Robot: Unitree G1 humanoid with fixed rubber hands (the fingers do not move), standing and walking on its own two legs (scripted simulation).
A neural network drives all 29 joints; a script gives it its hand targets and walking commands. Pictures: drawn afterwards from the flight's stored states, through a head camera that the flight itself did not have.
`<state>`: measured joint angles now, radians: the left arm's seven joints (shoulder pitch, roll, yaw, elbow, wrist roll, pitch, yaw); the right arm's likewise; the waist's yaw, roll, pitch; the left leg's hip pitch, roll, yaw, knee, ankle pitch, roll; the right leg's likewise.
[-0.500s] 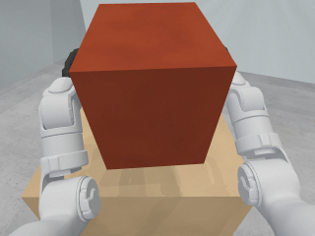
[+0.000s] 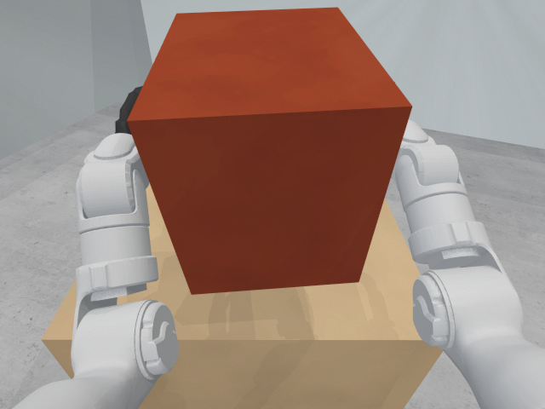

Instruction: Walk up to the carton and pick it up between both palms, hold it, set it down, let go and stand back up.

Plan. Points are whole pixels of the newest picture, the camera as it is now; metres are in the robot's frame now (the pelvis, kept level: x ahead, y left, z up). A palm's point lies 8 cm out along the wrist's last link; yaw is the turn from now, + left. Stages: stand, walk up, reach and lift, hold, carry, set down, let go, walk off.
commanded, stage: hold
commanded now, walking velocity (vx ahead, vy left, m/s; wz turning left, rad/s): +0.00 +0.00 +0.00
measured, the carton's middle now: (266, 146) +0.41 -0.01 +0.23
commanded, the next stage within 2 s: none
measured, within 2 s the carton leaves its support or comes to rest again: neither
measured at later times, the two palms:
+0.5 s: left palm (134, 144) +0.36 +0.17 +0.26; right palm (390, 130) +0.37 -0.18 +0.28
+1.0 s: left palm (133, 145) +0.36 +0.17 +0.26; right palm (390, 130) +0.37 -0.18 +0.28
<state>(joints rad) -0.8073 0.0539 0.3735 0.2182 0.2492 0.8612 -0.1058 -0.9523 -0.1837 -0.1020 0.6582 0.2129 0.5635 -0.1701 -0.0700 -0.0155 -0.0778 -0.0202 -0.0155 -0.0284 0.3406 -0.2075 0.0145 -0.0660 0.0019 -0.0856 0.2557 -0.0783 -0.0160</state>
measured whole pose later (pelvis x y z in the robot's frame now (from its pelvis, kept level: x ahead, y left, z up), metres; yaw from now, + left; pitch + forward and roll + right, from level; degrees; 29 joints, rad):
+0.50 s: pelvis +0.00 +0.00 +0.00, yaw +0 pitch -7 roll -1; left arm -0.80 0.05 0.38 0.21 0.25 0.86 -0.11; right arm -0.95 -0.18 -0.09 0.64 0.22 0.57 -0.18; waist -0.07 -0.01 -0.07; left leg -0.01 -0.01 -0.03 0.34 -0.21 0.01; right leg -0.06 0.00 -0.09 0.25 -0.08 -0.02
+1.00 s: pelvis +0.00 +0.00 +0.00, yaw +0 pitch -7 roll -1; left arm -0.79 0.05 0.38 0.19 0.25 0.87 -0.12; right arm -0.94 -0.18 -0.09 0.62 0.22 0.57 -0.18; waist -0.07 -0.01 -0.07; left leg -0.01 -0.01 -0.03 0.34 -0.21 0.01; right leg -0.06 0.00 -0.08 0.25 -0.08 -0.02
